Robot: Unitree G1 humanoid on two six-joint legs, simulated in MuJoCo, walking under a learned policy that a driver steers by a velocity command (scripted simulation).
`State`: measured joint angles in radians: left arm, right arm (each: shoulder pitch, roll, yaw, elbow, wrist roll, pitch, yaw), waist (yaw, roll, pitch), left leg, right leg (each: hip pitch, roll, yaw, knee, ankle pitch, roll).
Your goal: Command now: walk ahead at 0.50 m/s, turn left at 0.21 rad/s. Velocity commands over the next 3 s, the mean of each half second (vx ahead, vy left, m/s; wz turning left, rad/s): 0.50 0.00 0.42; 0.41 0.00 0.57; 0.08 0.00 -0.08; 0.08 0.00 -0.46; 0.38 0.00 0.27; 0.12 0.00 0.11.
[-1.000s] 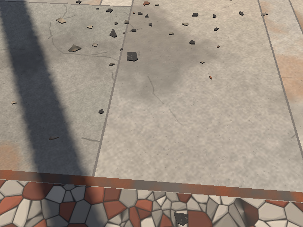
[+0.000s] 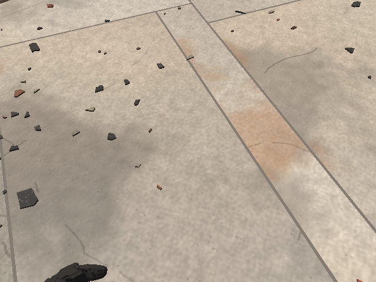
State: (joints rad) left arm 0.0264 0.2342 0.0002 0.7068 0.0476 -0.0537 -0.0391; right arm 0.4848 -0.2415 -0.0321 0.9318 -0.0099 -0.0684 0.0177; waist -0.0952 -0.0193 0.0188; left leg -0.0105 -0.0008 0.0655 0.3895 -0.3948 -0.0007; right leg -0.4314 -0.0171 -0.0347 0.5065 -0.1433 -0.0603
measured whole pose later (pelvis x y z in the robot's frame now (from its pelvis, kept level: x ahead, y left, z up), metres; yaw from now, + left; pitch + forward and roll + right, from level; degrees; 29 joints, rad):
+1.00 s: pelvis +0.48 +0.12 +0.00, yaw +34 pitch +1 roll +1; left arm 0.04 0.25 0.01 0.72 0.02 -0.04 0.00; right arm 0.41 -0.28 -0.08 0.84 -0.01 -0.01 -0.01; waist -0.09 -0.03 0.06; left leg -0.05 -0.16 -0.19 0.44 -0.38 0.10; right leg -0.52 0.00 0.03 0.58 -0.09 0.01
